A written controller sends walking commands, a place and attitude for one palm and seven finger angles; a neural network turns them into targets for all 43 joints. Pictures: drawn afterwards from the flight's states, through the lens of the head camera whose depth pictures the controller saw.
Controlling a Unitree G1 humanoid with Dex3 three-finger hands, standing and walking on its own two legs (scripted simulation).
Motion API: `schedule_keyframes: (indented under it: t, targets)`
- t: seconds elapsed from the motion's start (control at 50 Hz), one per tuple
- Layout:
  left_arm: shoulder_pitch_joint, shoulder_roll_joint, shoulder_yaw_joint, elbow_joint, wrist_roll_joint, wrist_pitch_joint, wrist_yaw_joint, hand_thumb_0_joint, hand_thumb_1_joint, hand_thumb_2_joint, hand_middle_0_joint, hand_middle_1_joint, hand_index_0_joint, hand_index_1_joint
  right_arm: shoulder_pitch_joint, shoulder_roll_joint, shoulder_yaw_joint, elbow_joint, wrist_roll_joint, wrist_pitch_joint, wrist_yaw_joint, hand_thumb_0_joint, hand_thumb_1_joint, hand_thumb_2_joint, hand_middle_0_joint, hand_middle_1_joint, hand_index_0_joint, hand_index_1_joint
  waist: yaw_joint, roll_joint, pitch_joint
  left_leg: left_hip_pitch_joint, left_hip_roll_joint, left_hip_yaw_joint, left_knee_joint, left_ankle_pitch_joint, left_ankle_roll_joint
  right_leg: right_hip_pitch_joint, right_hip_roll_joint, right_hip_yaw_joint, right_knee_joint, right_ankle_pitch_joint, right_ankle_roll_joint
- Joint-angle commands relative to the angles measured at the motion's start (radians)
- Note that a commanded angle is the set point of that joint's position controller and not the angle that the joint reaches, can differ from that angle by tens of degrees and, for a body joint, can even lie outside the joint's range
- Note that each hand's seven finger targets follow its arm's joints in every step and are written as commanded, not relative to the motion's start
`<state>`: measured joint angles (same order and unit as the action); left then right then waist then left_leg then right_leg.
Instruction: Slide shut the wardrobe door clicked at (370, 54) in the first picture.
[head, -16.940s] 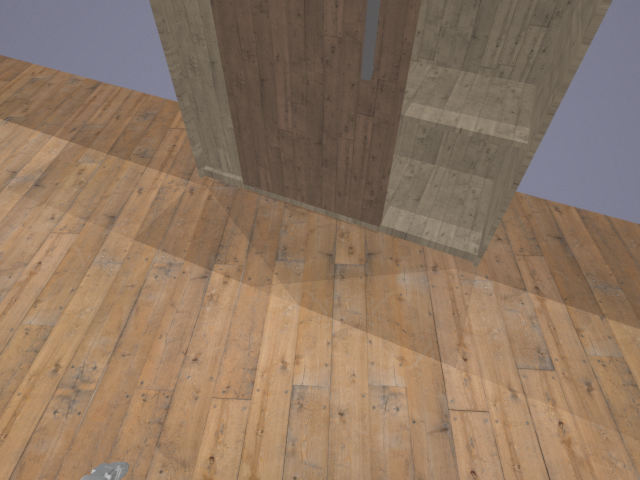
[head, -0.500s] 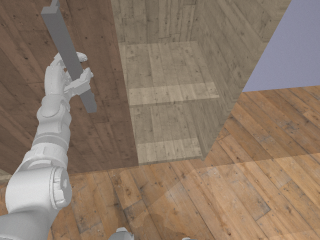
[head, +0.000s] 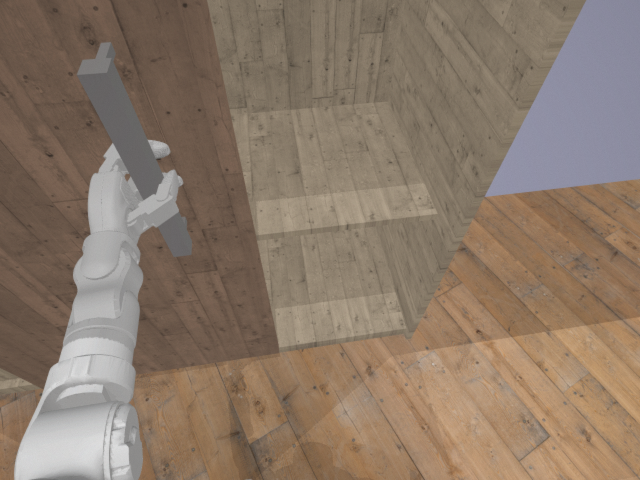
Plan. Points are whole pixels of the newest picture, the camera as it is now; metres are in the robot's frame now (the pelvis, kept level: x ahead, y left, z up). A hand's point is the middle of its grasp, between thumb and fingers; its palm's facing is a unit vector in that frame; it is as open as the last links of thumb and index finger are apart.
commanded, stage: tug the door sideways, standing still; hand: left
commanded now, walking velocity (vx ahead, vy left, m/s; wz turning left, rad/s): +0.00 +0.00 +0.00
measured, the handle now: (151, 168) +0.49 +0.20 +0.12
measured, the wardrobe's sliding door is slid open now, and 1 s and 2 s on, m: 0.41 0.34 0.20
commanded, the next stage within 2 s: step sideways, sliding the door along in 0.62 s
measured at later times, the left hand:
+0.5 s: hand (179, 196) +0.44 +0.16 +0.11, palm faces +0.17 -0.99 -0.01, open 6.1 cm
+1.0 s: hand (220, 190) +0.45 +0.11 +0.11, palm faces +0.12 -0.98 -0.13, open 6.2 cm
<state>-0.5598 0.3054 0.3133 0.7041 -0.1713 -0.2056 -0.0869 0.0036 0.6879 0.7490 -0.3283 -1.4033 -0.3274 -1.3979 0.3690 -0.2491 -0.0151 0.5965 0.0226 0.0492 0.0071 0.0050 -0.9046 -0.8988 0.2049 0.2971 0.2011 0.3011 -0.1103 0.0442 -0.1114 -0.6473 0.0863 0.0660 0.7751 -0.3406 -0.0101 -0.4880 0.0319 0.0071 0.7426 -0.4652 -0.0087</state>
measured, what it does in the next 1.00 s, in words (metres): stands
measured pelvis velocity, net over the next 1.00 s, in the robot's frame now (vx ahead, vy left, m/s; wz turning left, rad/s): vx -0.02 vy -0.01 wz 0.02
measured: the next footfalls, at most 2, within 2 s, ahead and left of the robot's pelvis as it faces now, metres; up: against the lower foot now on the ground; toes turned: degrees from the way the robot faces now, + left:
right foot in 1.32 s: +0.10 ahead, -0.18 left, +0.00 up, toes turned +3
left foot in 1.54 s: +0.05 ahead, +0.01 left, +0.00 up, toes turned +16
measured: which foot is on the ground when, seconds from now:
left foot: down 0.00-1.00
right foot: down 0.00-1.00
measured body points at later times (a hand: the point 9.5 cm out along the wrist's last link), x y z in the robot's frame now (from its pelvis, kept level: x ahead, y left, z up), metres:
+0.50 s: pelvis -0.02 +0.00 -0.01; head +0.05 +0.00 +0.43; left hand +0.43 +0.21 +0.11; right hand +0.05 -0.25 -0.14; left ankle +0.02 +0.13 -0.71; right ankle -0.07 -0.12 -0.71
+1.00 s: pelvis -0.02 -0.01 +0.00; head +0.03 -0.05 +0.45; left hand +0.44 +0.16 +0.12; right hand +0.06 -0.26 -0.15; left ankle +0.02 +0.13 -0.71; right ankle -0.07 -0.12 -0.71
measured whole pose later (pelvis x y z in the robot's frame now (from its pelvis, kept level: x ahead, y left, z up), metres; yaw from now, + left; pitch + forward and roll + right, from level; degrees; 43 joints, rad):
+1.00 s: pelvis -0.02 -0.01 +0.00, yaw +1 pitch +4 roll -1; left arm -0.87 0.23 0.10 1.07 -0.14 -0.16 0.11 0.01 0.64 0.76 -0.38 -1.36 -0.34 -1.40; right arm 0.29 -0.25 0.00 0.71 0.03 0.03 -0.10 0.00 -0.90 -0.90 0.20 0.30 0.20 0.30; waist -0.05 0.09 0.03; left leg -0.52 0.09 0.04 0.78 -0.34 -0.02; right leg -0.36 0.04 -0.01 0.77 -0.48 -0.03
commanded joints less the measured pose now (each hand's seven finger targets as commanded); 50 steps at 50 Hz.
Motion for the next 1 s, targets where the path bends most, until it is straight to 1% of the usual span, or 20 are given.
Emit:
schedule_keyframes:
  t: [0.0,0.04,0.06,0.1,0.14,0.28,0.32,0.4,0.68,0.7,0.72,0.74,0.76,0.78,0.8,0.84,0.88,0.9,0.94,0.98]
  targets:
    - [-0.542,0.172,-0.023,-0.209,0.004,-0.067,0.002,0.000,0.900,0.900,-0.450,-1.400,-0.450,-1.400,0.060,-0.142,-0.052,-0.041,0.000,-0.037,-0.012,0.000,-0.900,-0.900,0.200,0.300,0.200,0.300,-0.019,0.012,-0.339,0.400,-0.064,-0.048,0.016,0.503,0.044,-0.021,0.033,-0.037,-0.060,0.680,0.016]
    - [-0.601,0.094,-0.080,-0.172,0.016,-0.069,0.017,0.000,0.900,0.900,-0.450,-1.400,-0.450,-1.400,0.075,-0.137,-0.056,-0.016,-0.007,-0.045,-0.011,0.000,-0.900,-0.900,0.200,0.300,0.200,0.300,-0.041,0.008,-0.325,0.425,-0.063,-0.060,0.025,0.507,0.045,-0.067,0.034,-0.043,-0.063,0.638,0.012]
    - [-0.611,0.095,-0.077,-0.167,0.024,-0.076,0.025,0.000,0.900,0.900,-0.450,-1.400,-0.450,-1.400,0.076,-0.140,-0.062,-0.008,-0.008,-0.049,-0.010,0.000,-0.900,-0.900,0.200,0.300,0.200,0.300,-0.034,0.043,-0.377,0.466,-0.060,-0.067,0.030,0.528,0.039,-0.090,0.032,-0.043,-0.055,0.627,0.011]
    - [-0.629,0.042,-0.127,-0.147,0.037,-0.081,0.034,0.000,0.900,0.900,-0.450,-1.400,-0.450,-1.400,0.080,-0.136,-0.060,0.003,-0.013,-0.053,-0.002,0.000,-0.900,-0.900,0.200,0.300,0.200,0.300,-0.039,0.073,-0.388,0.501,-0.058,-0.082,0.038,0.562,0.035,-0.126,0.032,-0.053,-0.047,0.604,0.005]
    - [-0.658,0.004,-0.162,-0.135,0.041,-0.089,0.040,0.000,0.900,0.900,-0.450,-1.400,-0.450,-1.400,0.085,-0.136,-0.061,0.011,-0.018,-0.056,0.003,0.000,-0.900,-0.900,0.200,0.300,0.200,0.300,-0.048,0.055,-0.397,0.507,-0.061,-0.090,0.047,0.562,0.038,-0.133,0.035,-0.054,-0.046,0.597,0.002]
    - [-0.742,-0.085,-0.252,-0.105,0.055,-0.127,0.047,0.000,0.900,0.900,-0.450,-1.400,-0.450,-1.400,0.069,-0.132,-0.062,0.015,-0.021,-0.069,0.017,0.000,-0.900,-0.900,0.200,0.300,0.200,0.300,-0.065,0.043,-0.417,0.509,-0.063,-0.108,0.050,0.471,0.036,-0.185,0.040,-0.060,-0.042,0.514,-0.001]
    - [-0.757,-0.118,-0.279,-0.082,0.054,-0.132,0.050,0.000,0.900,0.900,-0.450,-1.400,-0.450,-1.400,0.065,-0.129,-0.060,0.017,-0.021,-0.075,0.019,0.000,-0.900,-0.900,0.200,0.300,0.200,0.300,-0.071,0.035,-0.389,0.490,-0.065,-0.109,0.045,0.415,0.037,-0.200,0.042,-0.063,-0.050,0.474,-0.002]
    - [-0.809,-0.172,-0.329,-0.078,0.062,-0.147,0.064,0.000,0.900,0.900,-0.450,-1.400,-0.450,-1.400,0.069,-0.123,-0.060,0.026,-0.022,-0.091,0.023,0.000,-0.900,-0.900,0.200,0.300,0.200,0.300,-0.082,0.064,-0.384,0.499,-0.063,-0.119,0.042,0.357,0.034,-0.246,0.044,-0.068,-0.051,0.399,-0.005]
    - [-0.869,-0.265,-0.390,-0.010,0.084,-0.146,0.150,0.000,0.900,0.900,-0.450,-1.400,-0.450,-1.400,0.110,-0.117,-0.062,0.063,-0.033,-0.132,0.038,0.000,-0.900,-0.900,0.200,0.300,0.200,0.300,-0.094,0.029,-0.361,0.458,-0.066,-0.127,0.025,0.267,0.032,-0.279,0.047,-0.075,-0.056,0.309,-0.007]
    - [-0.933,-0.267,-0.397,-0.051,0.084,-0.149,0.159,0.000,0.900,0.900,-0.450,-1.400,-0.450,-1.400,0.107,-0.115,-0.060,0.061,-0.033,-0.136,0.038,0.000,-0.900,-0.900,0.200,0.300,0.200,0.300,-0.101,0.046,-0.371,0.469,-0.066,-0.125,0.020,0.259,0.032,-0.279,0.046,-0.074,-0.058,0.307,-0.005]
    - [-0.906,0.251,-0.089,-0.003,0.140,-0.111,0.190,0.000,0.900,0.900,-0.450,-1.400,-0.450,-1.400,0.077,-0.189,-0.067,0.061,0.006,-0.096,-0.017,0.000,-0.900,-0.900,0.200,0.300,0.200,0.300,0.041,0.023,-0.451,0.499,-0.005,-0.104,-0.034,0.205,0.076,-0.070,-0.026,-0.012,-0.094,0.274,0.011]
    - [-0.950,0.227,-0.127,-0.031,0.133,-0.096,0.193,0.000,0.900,0.900,-0.450,-1.400,-0.450,-1.400,0.064,-0.171,-0.049,0.044,0.010,-0.085,-0.047,0.000,-0.900,-0.900,0.200,0.300,0.200,0.300,0.014,0.042,-0.422,0.497,-0.017,-0.083,-0.068,0.208,0.084,-0.022,-0.027,-0.022,-0.117,0.311,0.005]
    - [-0.898,0.050,-0.244,0.002,0.124,-0.076,0.172,0.000,0.900,0.900,-0.450,-1.400,-0.450,-1.400,0.021,-0.133,-0.031,0.035,0.015,-0.079,-0.057,0.000,-0.900,-0.900,0.200,0.300,0.200,0.300,0.000,0.060,-0.380,0.500,-0.005,-0.083,-0.087,0.204,0.086,-0.034,-0.019,-0.040,-0.089,0.301,0.014]
    - [-0.876,0.016,-0.264,0.007,0.113,-0.062,0.162,0.000,0.900,0.900,-0.450,-1.400,-0.450,-1.400,0.006,-0.134,-0.031,0.031,0.015,-0.073,-0.069,0.000,-0.900,-0.900,0.200,0.300,0.200,0.300,0.002,0.088,-0.357,0.513,0.018,-0.108,-0.103,0.186,0.096,-0.028,-0.009,-0.052,-0.049,0.266,0.014]
    - [-0.867,0.020,-0.258,0.025,0.105,-0.052,0.161,0.000,0.900,0.900,-0.450,-1.400,-0.450,-1.400,-0.005,-0.142,-0.034,0.030,0.016,-0.069,-0.081,0.000,-0.900,-0.900,0.200,0.300,0.200,0.300,0.005,0.107,-0.331,0.526,0.049,-0.156,-0.130,0.149,0.114,-0.038,0.001,-0.055,-0.009,0.222,0.012]
    - [-0.840,0.018,-0.257,0.080,0.084,-0.034,0.163,0.000,0.900,0.900,-0.450,-1.400,-0.450,-1.400,-0.020,-0.158,-0.033,0.025,0.016,-0.061,-0.101,0.000,-0.900,-0.900,0.200,0.300,0.200,0.300,0.019,0.087,-0.283,0.538,0.119,-0.303,-0.193,0.091,0.159,-0.038,0.018,-0.049,0.065,0.136,0.002]
    - [-0.821,0.006,-0.264,0.120,0.072,-0.021,0.158,0.000,0.900,0.900,-0.450,-1.400,-0.450,-1.400,-0.042,-0.150,-0.028,0.025,0.011,-0.053,-0.112,0.000,-0.900,-0.900,0.200,0.300,0.200,0.300,0.030,0.074,-0.223,0.523,0.181,-0.378,-0.229,0.078,0.187,-0.027,0.017,-0.022,0.060,0.072,-0.002]
    - [-0.812,0.011,-0.262,0.138,0.071,-0.014,0.158,0.000,0.900,0.900,-0.450,-1.400,-0.450,-1.400,-0.045,-0.153,-0.027,0.027,0.013,-0.050,-0.116,0.000,-0.900,-0.900,0.200,0.300,0.200,0.300,0.036,0.049,-0.196,0.494,0.181,-0.363,-0.224,0.082,0.180,0.017,0.015,-0.020,0.012,0.068,-0.006]
    - [-0.806,0.039,-0.246,0.147,0.075,-0.005,0.161,0.000,0.900,0.900,-0.450,-1.400,-0.450,-1.400,-0.054,-0.158,-0.026,0.032,0.015,-0.046,-0.122,0.000,-0.900,-0.900,0.200,0.300,0.200,0.300,0.042,0.022,-0.188,0.442,0.132,-0.257,-0.166,0.153,0.148,0.134,-0.002,-0.015,-0.094,0.156,-0.013]
    - [-0.783,0.039,-0.242,0.181,0.081,0.007,0.158,0.000,0.900,0.900,-0.450,-1.400,-0.450,-1.400,-0.054,-0.146,-0.025,0.042,0.018,-0.051,-0.121,0.000,-0.900,-0.900,0.200,0.300,0.200,0.300,0.040,-0.138,-0.184,0.397,0.047,-0.075,-0.033,0.261,0.090,0.235,-0.035,0.018,-0.245,0.320,-0.015]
